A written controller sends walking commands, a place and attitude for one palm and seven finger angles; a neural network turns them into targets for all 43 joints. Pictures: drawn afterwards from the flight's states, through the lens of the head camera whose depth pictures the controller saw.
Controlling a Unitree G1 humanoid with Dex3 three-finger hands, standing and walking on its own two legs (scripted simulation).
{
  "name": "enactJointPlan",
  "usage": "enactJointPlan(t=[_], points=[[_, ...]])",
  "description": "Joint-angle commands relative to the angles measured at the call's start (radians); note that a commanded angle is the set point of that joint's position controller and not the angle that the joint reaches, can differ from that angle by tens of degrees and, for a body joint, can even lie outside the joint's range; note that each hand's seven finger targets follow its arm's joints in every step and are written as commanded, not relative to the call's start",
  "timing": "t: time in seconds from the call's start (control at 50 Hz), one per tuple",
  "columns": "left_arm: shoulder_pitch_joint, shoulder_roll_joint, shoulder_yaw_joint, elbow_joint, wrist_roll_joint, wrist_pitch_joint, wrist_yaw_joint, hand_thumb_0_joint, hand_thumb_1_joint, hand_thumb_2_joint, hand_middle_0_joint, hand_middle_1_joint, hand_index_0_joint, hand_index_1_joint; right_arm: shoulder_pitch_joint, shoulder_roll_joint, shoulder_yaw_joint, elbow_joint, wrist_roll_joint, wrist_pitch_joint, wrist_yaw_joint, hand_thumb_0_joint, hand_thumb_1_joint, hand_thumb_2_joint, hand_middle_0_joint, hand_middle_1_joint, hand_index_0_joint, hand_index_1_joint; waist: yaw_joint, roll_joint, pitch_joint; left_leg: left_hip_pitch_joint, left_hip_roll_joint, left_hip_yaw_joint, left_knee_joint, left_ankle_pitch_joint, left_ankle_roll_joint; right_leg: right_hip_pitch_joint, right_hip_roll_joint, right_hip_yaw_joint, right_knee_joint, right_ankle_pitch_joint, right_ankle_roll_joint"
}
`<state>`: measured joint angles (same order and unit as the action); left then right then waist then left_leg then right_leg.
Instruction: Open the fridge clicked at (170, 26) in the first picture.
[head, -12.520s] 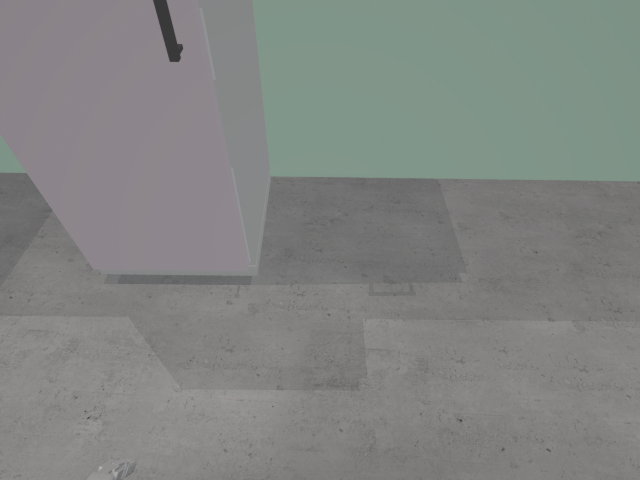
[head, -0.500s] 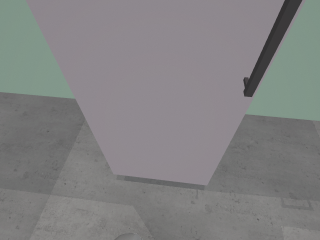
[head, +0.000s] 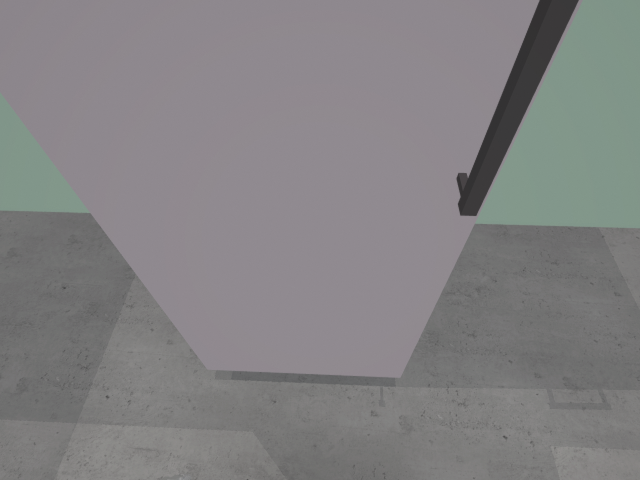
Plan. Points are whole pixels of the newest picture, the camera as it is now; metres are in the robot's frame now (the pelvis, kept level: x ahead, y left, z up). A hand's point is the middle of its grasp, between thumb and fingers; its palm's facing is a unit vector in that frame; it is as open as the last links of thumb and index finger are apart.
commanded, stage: come to a stop and stand still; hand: right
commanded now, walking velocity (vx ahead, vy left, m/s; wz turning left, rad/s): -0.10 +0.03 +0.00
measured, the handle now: (507, 91) +0.42 -0.16 +0.26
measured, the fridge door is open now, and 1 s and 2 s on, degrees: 0 0 0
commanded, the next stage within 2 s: look again from close up in 1.02 s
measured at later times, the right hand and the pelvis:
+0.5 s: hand out of the picture +0.01 -0.15 -0.16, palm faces -0.01 +0.97 -0.23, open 7.4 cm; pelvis -0.04 +0.03 +0.00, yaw +2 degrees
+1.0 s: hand out of the picture -0.02 -0.14 -0.17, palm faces -0.03 +0.98 -0.19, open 7.4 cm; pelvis -0.03 +0.03 +0.00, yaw +3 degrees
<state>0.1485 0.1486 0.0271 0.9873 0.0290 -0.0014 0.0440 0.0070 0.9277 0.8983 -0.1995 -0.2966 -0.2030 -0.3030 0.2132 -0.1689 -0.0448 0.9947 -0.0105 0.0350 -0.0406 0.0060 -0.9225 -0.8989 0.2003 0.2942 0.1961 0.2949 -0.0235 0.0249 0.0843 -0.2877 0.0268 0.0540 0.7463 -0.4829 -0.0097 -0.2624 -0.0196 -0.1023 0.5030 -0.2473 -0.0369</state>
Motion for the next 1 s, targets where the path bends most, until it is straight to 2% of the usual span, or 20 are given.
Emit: enactJointPlan(t=[0.0, 0.04, 0.06, 0.08, 0.1, 0.12, 0.14, 0.16, 0.2, 0.22, 0.24, 0.26, 0.28, 0.3, 0.34, 0.44, 0.54, 0.6, 0.8, 0.98], points=[[0.105, 0.190, 0.057, -0.031, -0.005, 0.006, 0.004, 0.000, 0.900, 0.900, -0.200, -0.300, -0.200, -0.300, 0.093, -0.052, -0.010, -0.052, -0.008, -0.019, 0.004, 0.000, -0.900, -0.900, 0.200, 0.300, 0.200, 0.300, 0.031, -0.161, -0.167, -0.031, 0.003, -0.001, -0.114, 0.075, -0.003, 0.253, -0.265, 0.178, -0.051, 0.859, -0.132], [0.078, 0.179, 0.059, -0.044, -0.012, 0.010, 0.000, 0.000, 0.900, 0.900, -0.200, -0.300, -0.200, -0.300, 0.138, -0.062, -0.012, -0.047, -0.013, -0.025, 0.003, 0.000, -0.900, -0.900, 0.200, 0.300, 0.200, 0.300, 0.008, -0.114, -0.173, 0.067, 0.014, -0.005, -0.279, 0.264, -0.006, 0.173, -0.221, 0.151, -0.003, 0.630, -0.083], [0.078, 0.146, 0.054, -0.053, -0.015, 0.008, -0.004, 0.000, 0.900, 0.900, -0.200, -0.300, -0.200, -0.300, 0.145, -0.086, -0.013, -0.048, -0.019, -0.036, 0.001, 0.000, -0.900, -0.900, 0.200, 0.300, 0.200, 0.300, 0.011, -0.014, -0.169, 0.122, 0.060, -0.069, -0.344, 0.504, 0.005, 0.116, -0.155, 0.112, 0.050, 0.474, -0.033], [0.034, 0.188, 0.059, -0.122, -0.041, -0.015, -0.009, 0.000, 0.900, 0.900, -0.200, -0.300, -0.200, -0.300, 0.172, -0.125, -0.001, -0.063, -0.017, -0.040, -0.033, 0.000, -0.900, -0.900, 0.200, 0.300, 0.200, 0.300, 0.010, 0.061, -0.233, 0.079, 0.144, -0.171, -0.354, 0.882, -0.004, 0.148, -0.144, 0.050, 0.180, 0.410, 0.031], [0.062, 0.118, 0.051, -0.151, -0.031, 0.006, -0.032, 0.000, 0.900, 0.900, -0.200, -0.300, -0.200, -0.300, 0.086, -0.175, -0.002, -0.125, -0.015, -0.051, -0.024, 0.000, -0.900, -0.900, 0.200, 0.300, 0.200, 0.300, 0.046, 0.137, -0.196, 0.118, 0.201, -0.221, -0.332, 0.687, 0.075, -0.038, -0.027, 0.034, 0.193, -0.073, 0.035], [0.032, 0.107, 0.044, -0.155, -0.018, 0.013, -0.042, 0.000, 0.900, 0.900, -0.200, -0.300, -0.200, -0.300, 0.102, -0.169, -0.011, -0.134, -0.019, -0.063, -0.024, 0.000, -0.900, -0.900, 0.200, 0.300, 0.200, 0.300, 0.017, 0.188, -0.187, 0.157, 0.203, -0.272, -0.319, 0.750, 0.134, -0.117, -0.007, 0.041, 0.254, -0.146, 0.030], [0.018, 0.095, 0.040, -0.170, -0.018, 0.011, -0.042, 0.000, 0.900, 0.900, -0.200, -0.300, -0.200, -0.300, 0.126, -0.157, -0.010, -0.136, -0.022, -0.074, -0.027, 0.000, -0.900, -0.900, 0.200, 0.300, 0.200, 0.300, 0.015, 0.140, -0.180, 0.194, 0.223, -0.289, -0.298, 0.871, 0.173, -0.163, -0.003, 0.067, 0.300, -0.176, 0.022], [0.014, 0.079, 0.034, -0.172, -0.019, 0.008, -0.043, 0.000, 0.900, 0.900, -0.200, -0.300, -0.200, -0.300, 0.131, -0.160, -0.014, -0.132, -0.023, -0.085, -0.028, 0.000, -0.900, -0.900, 0.200, 0.300, 0.200, 0.300, 0.015, 0.053, -0.194, 0.232, 0.230, -0.271, -0.268, 0.944, 0.189, -0.164, -0.008, 0.069, 0.289, -0.175, 0.022], [0.038, 0.070, 0.024, -0.168, -0.024, 0.007, -0.038, 0.000, 0.900, 0.900, -0.200, -0.300, -0.200, -0.300, 0.115, -0.162, -0.005, -0.137, -0.022, -0.081, -0.026, 0.000, -0.900, -0.900, 0.200, 0.300, 0.200, 0.300, 0.032, 0.113, -0.161, 0.172, 0.195, -0.216, -0.256, 0.910, 0.179, -0.097, 0.001, 0.066, 0.189, -0.138, 0.022], [0.069, 0.072, 0.021, -0.153, -0.026, 0.007, -0.037, 0.000, 0.900, 0.900, -0.200, -0.300, -0.200, -0.300, 0.097, -0.160, 0.004, -0.141, -0.018, -0.076, -0.024, 0.000, -0.900, -0.900, 0.200, 0.300, 0.200, 0.300, 0.047, 0.143, -0.139, 0.101, 0.169, -0.190, -0.271, 0.785, 0.155, -0.020, 0.007, 0.065, 0.111, -0.087, 0.023], [0.103, 0.084, 0.020, -0.132, -0.025, 0.006, -0.036, 0.000, 0.900, 0.900, -0.200, -0.300, -0.200, -0.300, 0.075, -0.152, 0.013, -0.140, -0.013, -0.071, -0.022, 0.000, -0.900, -0.900, 0.200, 0.300, 0.200, 0.300, 0.064, 0.123, -0.100, 0.003, 0.147, -0.177, -0.289, 0.596, 0.122, 0.062, -0.004, 0.067, 0.027, -0.017, 0.021], [0.125, 0.102, 0.020, -0.115, -0.021, -0.003, -0.037, 0.000, 0.900, 0.900, -0.200, -0.300, -0.200, -0.300, 0.058, -0.141, 0.015, -0.142, -0.010, -0.068, -0.017, 0.000, -0.900, -0.900, 0.200, 0.300, 0.200, 0.300, 0.066, 0.030, -0.055, -0.057, 0.106, -0.144, -0.288, 0.433, 0.089, 0.099, -0.041, 0.102, -0.025, 0.077, 0.008], [0.116, 0.126, 0.014, -0.108, -0.013, -0.008, -0.036, 0.000, 0.900, 0.900, -0.200, -0.300, -0.200, -0.300, 0.068, -0.129, 0.018, -0.140, -0.005, -0.063, -0.015, 0.000, -0.900, -0.900, 0.200, 0.300, 0.200, 0.300, 0.043, -0.058, -0.023, -0.072, 0.061, -0.133, -0.299, 0.321, 0.063, 0.069, -0.090, 0.152, -0.052, 0.135, -0.013], [0.100, 0.130, 0.009, -0.102, -0.011, -0.010, -0.035, 0.000, 0.900, 0.900, -0.200, -0.300, -0.200, -0.300, 0.073, -0.132, 0.019, -0.127, -0.005, -0.051, -0.014, 0.000, -0.900, -0.900, 0.200, 0.300, 0.200, 0.300, 0.031, -0.139, 0.007, -0.037, 0.032, -0.105, -0.298, 0.186, 0.049, -0.010, -0.109, 0.206, -0.105, 0.061, -0.032], [0.076, 0.141, 0.003, -0.099, -0.011, -0.010, -0.034, 0.000, 0.900, 0.900, -0.200, -0.300, -0.200, -0.300, 0.106, -0.127, 0.026, -0.098, -0.007, -0.046, -0.007, 0.000, -0.900, -0.900, 0.200, 0.300, 0.200, 0.300, 0.009, -0.111, 0.050, 0.009, 0.015, -0.106, -0.324, 0.116, 0.047, -0.101, -0.104, 0.229, -0.174, -0.115, -0.034], [0.143, 0.129, -0.008, -0.055, -0.006, -0.011, -0.033, 0.000, 0.900, 0.900, -0.200, -0.300, -0.200, -0.300, 0.106, -0.140, 0.031, -0.066, -0.004, -0.056, 0.004, 0.000, -0.900, -0.900, 0.200, 0.300, 0.200, 0.300, 0.024, 0.006, 0.000, -0.011, 0.066, -0.176, -0.429, 0.013, 0.066, -0.018, -0.057, 0.148, -0.137, -0.098, -0.002], [0.185, 0.123, -0.020, -0.009, -0.008, -0.016, -0.033, 0.000, 0.900, 0.900, -0.200, -0.300, -0.200, -0.300, 0.097, -0.143, 0.035, -0.043, -0.001, -0.059, 0.007, 0.000, -0.900, -0.900, 0.200, 0.300, 0.200, 0.300, 0.028, 0.019, -0.002, -0.008, 0.073, -0.179, -0.445, 0.016, 0.069, -0.004, -0.057, 0.136, -0.137, -0.060, 0.004], [0.198, 0.119, -0.026, 0.018, -0.009, -0.019, -0.031, 0.000, 0.900, 0.900, -0.200, -0.300, -0.200, -0.300, 0.103, -0.138, 0.038, -0.019, 0.001, -0.059, 0.008, 0.000, -0.900, -0.900, 0.200, 0.300, 0.200, 0.300, 0.025, -0.020, 0.008, 0.000, 0.071, -0.172, -0.439, 0.037, 0.070, -0.010, -0.060, 0.140, -0.148, -0.057, 0.006], [0.219, 0.105, -0.031, 0.092, -0.018, -0.033, -0.018, 0.000, 0.900, 0.900, -0.200, -0.300, -0.200, -0.300, 0.131, -0.109, 0.047, 0.059, 0.002, -0.067, 0.004, 0.000, -0.900, -0.900, 0.200, 0.300, 0.200, 0.300, 0.019, -0.042, -0.028, 0.075, 0.070, -0.144, -0.396, 0.268, 0.066, 0.032, -0.083, 0.140, -0.144, 0.084, 0.003], [0.200, 0.097, -0.026, 0.107, -0.019, -0.032, -0.014, 0.000, 0.900, 0.900, -0.200, -0.300, -0.200, -0.300, 0.139, -0.091, 0.050, 0.083, -0.003, -0.067, 0.001, 0.000, -0.900, -0.900, 0.200, 0.300, 0.200, 0.300, 0.022, -0.008, -0.014, 0.061, 0.068, -0.144, -0.395, 0.296, 0.060, 0.055, -0.085, 0.136, -0.144, 0.101, 0.002]])
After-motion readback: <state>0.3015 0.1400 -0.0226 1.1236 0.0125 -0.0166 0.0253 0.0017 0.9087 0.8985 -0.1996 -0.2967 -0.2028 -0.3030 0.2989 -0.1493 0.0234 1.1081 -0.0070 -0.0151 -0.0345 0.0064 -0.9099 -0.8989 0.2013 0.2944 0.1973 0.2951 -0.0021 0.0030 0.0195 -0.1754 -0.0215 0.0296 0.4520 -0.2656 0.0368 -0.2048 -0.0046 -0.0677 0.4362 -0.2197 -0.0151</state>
